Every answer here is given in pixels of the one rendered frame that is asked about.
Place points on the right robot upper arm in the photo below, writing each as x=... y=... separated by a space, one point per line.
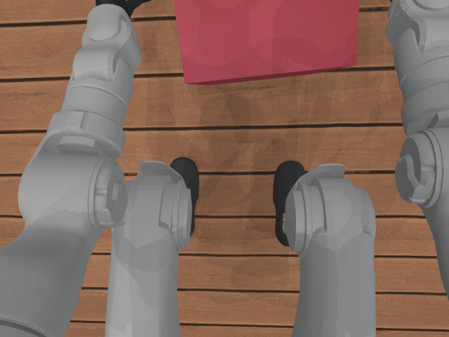
x=422 y=178

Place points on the robot left hand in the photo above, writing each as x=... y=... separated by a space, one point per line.
x=128 y=5

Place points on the carton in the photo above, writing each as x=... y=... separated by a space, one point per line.
x=228 y=41

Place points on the robot left forearm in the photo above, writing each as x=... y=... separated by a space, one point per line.
x=97 y=97

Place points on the robot right forearm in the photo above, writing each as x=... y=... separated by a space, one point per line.
x=419 y=33

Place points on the left robot upper arm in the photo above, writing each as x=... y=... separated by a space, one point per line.
x=67 y=200

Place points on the robot left thigh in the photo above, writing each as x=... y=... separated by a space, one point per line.
x=142 y=288

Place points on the right robot shin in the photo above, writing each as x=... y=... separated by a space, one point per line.
x=337 y=171

